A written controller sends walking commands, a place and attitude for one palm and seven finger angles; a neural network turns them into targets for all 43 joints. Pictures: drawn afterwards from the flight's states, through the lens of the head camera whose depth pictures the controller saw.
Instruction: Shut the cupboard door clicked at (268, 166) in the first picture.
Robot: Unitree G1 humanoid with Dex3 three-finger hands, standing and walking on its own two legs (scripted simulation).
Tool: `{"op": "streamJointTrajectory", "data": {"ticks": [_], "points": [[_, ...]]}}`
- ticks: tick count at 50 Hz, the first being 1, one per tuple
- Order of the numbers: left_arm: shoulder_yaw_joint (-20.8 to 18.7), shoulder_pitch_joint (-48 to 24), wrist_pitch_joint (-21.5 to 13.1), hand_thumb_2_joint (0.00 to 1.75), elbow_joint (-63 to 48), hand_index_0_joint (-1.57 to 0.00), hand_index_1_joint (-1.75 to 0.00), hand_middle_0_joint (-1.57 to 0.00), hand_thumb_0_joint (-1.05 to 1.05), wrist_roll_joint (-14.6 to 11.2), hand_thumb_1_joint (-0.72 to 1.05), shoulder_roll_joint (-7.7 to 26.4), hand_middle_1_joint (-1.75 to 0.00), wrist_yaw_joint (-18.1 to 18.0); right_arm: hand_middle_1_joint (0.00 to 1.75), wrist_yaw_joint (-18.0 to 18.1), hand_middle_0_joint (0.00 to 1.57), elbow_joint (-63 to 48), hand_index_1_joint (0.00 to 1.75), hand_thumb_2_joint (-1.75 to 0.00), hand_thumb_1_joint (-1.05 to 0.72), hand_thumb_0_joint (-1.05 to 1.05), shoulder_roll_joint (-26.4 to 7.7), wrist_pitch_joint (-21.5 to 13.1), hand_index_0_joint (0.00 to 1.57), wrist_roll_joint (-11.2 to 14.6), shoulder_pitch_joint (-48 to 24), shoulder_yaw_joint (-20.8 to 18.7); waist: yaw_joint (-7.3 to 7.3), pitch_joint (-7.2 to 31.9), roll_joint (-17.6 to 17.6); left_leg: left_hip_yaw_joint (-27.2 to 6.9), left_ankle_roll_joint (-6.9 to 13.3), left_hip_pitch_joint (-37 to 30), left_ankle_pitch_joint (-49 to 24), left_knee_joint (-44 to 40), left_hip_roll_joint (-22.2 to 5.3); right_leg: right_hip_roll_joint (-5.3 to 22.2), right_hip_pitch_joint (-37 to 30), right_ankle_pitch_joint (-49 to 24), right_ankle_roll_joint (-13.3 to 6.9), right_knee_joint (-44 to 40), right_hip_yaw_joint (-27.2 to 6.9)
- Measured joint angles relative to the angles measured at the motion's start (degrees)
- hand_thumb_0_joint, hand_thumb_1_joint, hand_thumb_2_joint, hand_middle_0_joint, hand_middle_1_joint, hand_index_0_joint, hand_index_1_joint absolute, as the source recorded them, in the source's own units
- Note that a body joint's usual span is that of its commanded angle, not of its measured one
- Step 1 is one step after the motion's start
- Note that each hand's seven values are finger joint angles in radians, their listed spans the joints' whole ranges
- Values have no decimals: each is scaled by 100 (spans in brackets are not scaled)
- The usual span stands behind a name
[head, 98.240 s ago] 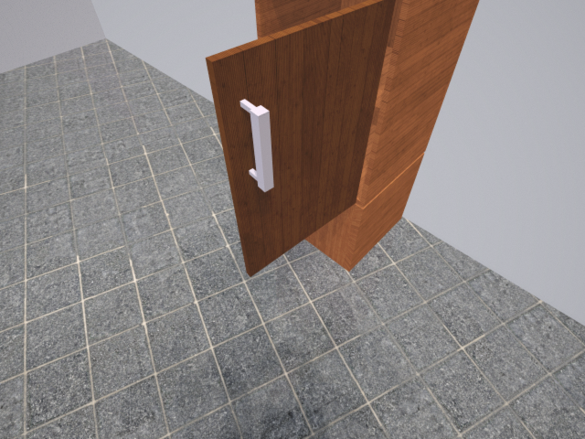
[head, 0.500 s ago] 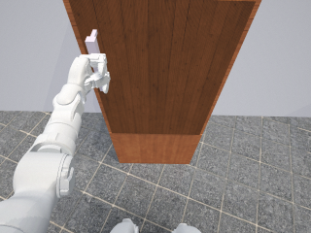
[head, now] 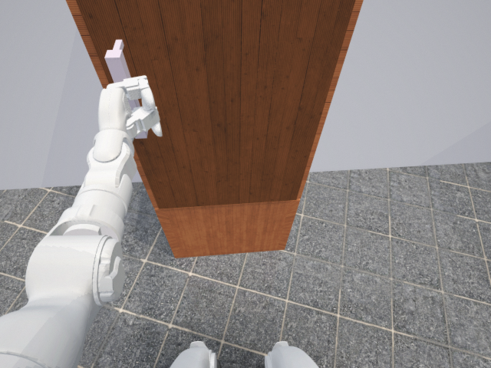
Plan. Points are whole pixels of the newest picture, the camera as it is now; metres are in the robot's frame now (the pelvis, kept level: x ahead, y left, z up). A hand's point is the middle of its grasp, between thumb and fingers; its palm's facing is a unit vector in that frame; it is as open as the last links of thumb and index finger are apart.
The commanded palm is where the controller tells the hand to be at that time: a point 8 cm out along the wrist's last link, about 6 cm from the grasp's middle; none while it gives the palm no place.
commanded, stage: pull the fist back off the door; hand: left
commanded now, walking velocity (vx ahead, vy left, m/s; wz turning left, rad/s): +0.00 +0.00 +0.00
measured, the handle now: (131, 92) +0.57 +0.17 +0.14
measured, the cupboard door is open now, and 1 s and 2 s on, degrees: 0 0 0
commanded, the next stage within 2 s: draw the hand back to the body in 0.42 s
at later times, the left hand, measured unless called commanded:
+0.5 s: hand (148, 139) +0.45 +0.12 +0.13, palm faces +0.04 -1.00 -0.01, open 3.1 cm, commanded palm +0.42 +0.17 +0.14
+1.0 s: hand (110, 162) +0.37 +0.15 +0.17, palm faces +0.06 -1.00 -0.06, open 3.1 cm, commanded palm +0.34 +0.21 +0.17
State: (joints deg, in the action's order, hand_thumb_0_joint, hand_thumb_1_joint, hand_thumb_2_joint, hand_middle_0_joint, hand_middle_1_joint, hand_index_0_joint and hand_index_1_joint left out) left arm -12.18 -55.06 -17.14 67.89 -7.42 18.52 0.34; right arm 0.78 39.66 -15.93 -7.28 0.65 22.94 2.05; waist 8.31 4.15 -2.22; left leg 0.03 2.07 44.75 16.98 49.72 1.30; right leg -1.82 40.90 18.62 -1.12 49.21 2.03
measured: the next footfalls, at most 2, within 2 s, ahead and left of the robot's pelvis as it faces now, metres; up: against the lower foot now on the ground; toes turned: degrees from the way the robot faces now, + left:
none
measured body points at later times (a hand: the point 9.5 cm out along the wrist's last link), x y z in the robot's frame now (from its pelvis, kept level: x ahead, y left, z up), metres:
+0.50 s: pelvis +0.08 -0.01 +0.02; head +0.09 -0.02 +0.47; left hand +0.44 +0.18 +0.13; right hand +0.23 -0.25 -0.07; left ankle +0.10 +0.09 -0.69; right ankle +0.06 -0.11 -0.69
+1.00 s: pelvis +0.09 -0.02 +0.04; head +0.07 -0.05 +0.49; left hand +0.36 +0.21 +0.18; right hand +0.28 -0.24 -0.04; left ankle +0.10 +0.09 -0.69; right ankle +0.06 -0.11 -0.69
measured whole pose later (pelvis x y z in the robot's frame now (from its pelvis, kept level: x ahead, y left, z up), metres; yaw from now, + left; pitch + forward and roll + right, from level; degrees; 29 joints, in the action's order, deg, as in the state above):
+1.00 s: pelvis +0.09 -0.02 +0.04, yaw +0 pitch +0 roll +0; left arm -8.6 3.0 2.1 -2.3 -13.4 13.0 7.6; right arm 3.7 32.0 -14.1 -1.7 3.3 12.6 2.8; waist -1.9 4.4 -3.5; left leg -1.0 0.9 17.3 17.8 35.0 1.5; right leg -2.3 13.5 21.2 -2.7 34.6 1.6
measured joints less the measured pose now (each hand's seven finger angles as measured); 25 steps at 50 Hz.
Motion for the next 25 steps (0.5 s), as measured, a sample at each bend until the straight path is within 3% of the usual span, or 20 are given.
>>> {"op": "streamJointTrajectory", "data": {"ticks": [6, 11, 18, 25], "points": [[-217, 716, -115, 89, -638, -131, -150, -132, 1, 60, 90, -210, -150, -55, 30, -21, 21, -129, 30, -90, -90, 1, -25, 111, 21, 14, 82, -77, -66, 60, -42, 88, 31, -212, -88, -75, -50, -82, -154, 74, 7, -37, -139], [5, 1599, -62, 89, -1536, -130, -150, -131, 1, 2, 90, -425, -150, -120, 30, -7, 20, -237, 30, -90, -90, 1, 5, 177, 21, 80, 76, -136, -212, 83, -81, 135, 43, -572, 69, -202, -64, -102, -508, 173, 6, -196, -205], [344, 2882, 219, 89, -3186, -130, -150, -130, 2, -175, 90, -832, -150, -92, 30, -2, 20, -372, 30, -90, -90, 1, 87, 195, 20, 131, -194, -159, -528, 174, -78, 152, 28, -1201, 220, -526, -52, -100, -1140, 295, -15, -550, -250], [669, 3701, 760, 89, -4225, -130, -150, -130, 1, -164, 90, -926, -150, -17, 30, 21, 20, -631, 30, -90, -90, 1, 133, 261, 20, 183, -744, -132, -776, 121, -38, 50, -10, -1653, 308, -743, -5, -66, -1636, 409, -51, -791, -165]]}}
